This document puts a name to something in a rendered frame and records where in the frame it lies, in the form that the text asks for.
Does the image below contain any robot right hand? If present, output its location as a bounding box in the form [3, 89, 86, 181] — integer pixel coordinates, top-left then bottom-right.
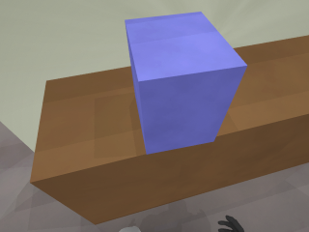
[218, 215, 244, 232]

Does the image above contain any carton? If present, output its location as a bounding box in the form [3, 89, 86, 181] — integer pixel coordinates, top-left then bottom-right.
[125, 12, 247, 155]

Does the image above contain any pedestal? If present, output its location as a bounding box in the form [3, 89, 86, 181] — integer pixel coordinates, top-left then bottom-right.
[30, 35, 309, 225]

